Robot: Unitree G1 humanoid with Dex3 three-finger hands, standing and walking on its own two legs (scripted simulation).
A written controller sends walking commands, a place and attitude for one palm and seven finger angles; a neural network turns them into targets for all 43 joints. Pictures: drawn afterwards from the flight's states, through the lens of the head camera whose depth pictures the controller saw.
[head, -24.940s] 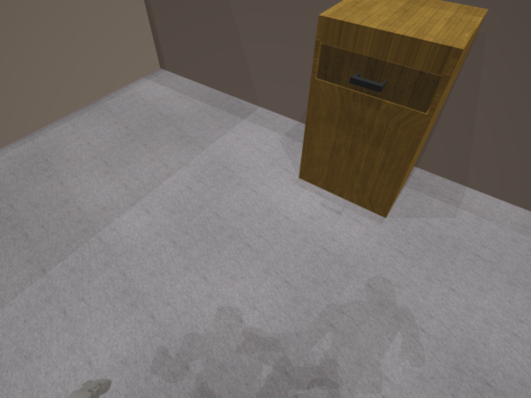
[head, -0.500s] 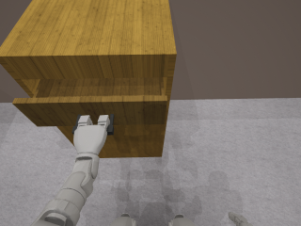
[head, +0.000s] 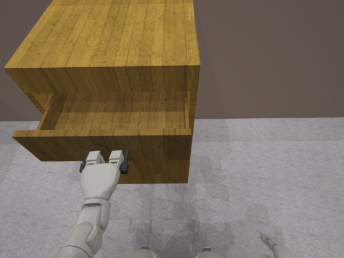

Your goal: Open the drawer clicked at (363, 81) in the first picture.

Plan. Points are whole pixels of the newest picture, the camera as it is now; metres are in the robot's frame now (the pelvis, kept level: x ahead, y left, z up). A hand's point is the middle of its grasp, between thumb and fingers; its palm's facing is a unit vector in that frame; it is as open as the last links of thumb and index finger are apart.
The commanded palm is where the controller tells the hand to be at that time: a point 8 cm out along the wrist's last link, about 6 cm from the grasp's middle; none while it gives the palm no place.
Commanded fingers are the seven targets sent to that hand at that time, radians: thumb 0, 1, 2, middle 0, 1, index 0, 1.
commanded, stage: pull the drawer open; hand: left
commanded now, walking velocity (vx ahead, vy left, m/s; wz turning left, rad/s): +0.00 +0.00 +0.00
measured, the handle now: (106, 160) +0.36 +0.20 -0.04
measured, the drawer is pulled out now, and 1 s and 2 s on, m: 0.15 0.27 0.30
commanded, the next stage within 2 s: open the thumb to release the handle in 1.58 s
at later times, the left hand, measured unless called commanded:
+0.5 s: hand (105, 205) +0.25 +0.18 -0.06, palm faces -0.03 -0.08 -1.00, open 5.6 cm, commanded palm +0.22 +0.19 +0.00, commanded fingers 0.00 0.90 0.90 -0.40 -1.35 -0.40 -1.35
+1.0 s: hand (100, 236) +0.19 +0.18 -0.06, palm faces -0.04 -0.11 -0.99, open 5.7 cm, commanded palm +0.15 +0.18 +0.00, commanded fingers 0.00 0.90 0.90 -0.40 -1.35 -0.40 -1.35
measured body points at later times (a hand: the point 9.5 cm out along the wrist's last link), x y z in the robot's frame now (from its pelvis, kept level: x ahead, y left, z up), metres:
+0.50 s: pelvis +0.00 +0.00 +0.00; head +0.06 -0.02 +0.44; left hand +0.25 +0.18 +0.00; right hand +0.18 -0.24 -0.12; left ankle +0.00 +0.12 -0.67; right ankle +0.00 -0.10 -0.67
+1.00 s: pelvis +0.00 -0.01 -0.02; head +0.05 -0.04 +0.43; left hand +0.18 +0.18 +0.00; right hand +0.21 -0.22 -0.12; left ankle +0.00 +0.12 -0.67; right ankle +0.00 -0.10 -0.67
